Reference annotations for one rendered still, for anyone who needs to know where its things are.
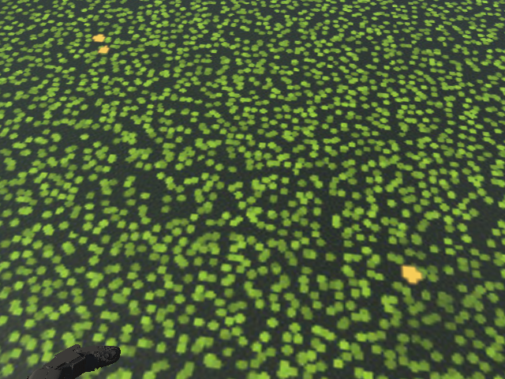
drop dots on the robot left hand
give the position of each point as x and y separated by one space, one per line
76 360

